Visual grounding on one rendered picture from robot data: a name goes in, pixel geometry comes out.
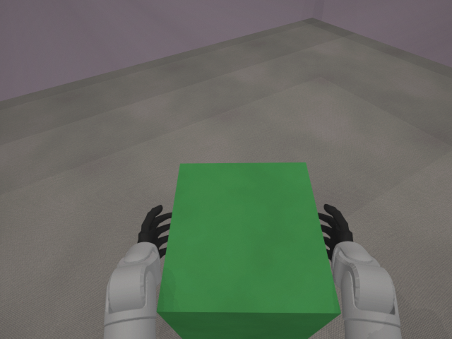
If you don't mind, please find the right robot forearm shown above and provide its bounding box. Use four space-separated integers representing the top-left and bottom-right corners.
331 242 402 339

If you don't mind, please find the right robot hand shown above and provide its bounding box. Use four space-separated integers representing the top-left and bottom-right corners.
318 204 353 261

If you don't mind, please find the left robot forearm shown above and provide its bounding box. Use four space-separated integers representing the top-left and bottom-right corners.
104 242 162 339

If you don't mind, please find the left robot hand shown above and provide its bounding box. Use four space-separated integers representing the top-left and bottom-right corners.
138 205 172 258

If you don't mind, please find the carton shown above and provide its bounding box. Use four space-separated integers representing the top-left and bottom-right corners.
157 162 341 339

